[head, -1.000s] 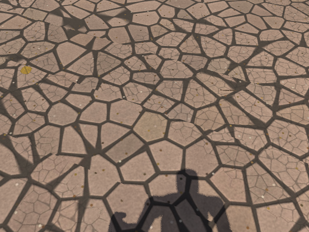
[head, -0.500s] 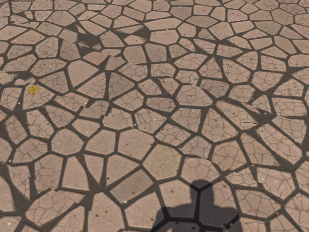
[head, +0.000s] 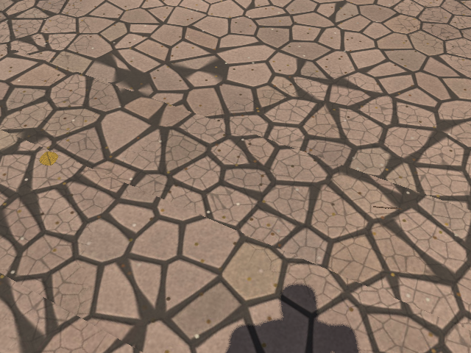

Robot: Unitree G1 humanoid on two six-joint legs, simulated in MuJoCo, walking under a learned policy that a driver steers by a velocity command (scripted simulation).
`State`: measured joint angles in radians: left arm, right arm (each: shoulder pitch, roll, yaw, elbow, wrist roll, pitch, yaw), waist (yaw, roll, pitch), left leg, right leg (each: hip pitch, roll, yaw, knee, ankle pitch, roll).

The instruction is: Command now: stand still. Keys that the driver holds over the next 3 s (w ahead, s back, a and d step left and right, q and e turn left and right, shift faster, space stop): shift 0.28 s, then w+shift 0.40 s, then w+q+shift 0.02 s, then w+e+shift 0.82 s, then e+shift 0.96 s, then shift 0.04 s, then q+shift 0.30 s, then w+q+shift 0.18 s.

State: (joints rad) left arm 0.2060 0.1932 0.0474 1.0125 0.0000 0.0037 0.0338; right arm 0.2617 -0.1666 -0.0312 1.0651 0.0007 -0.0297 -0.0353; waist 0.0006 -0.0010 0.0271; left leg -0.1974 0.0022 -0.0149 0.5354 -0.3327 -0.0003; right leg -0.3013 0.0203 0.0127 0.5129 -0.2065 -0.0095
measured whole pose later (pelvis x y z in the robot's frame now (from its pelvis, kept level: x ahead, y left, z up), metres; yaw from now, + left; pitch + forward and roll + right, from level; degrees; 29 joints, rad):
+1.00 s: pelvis +0.34 -0.08 -0.01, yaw -9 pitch +3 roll -1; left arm 0.56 0.18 0.05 1.03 0.01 -0.11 0.00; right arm -0.12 -0.24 -0.05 0.76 -0.03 -0.05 0.06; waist 0.15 0.03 0.01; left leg -0.64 0.08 -0.03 0.54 0.14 -0.02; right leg 0.16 0.06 0.09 0.15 -0.35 -0.05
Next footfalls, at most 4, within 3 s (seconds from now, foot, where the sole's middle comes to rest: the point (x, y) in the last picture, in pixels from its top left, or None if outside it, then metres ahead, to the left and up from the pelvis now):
0.60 right None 0.18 -0.17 -0.77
1.10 left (240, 315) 0.63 0.01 -0.81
1.56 right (321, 233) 0.95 -0.28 -0.85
1.90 left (344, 166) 1.27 -0.41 -0.85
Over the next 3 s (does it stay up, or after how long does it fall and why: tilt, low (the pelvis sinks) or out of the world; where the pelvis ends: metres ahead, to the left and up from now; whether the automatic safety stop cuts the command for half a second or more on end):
stays up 1.12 -0.44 -0.07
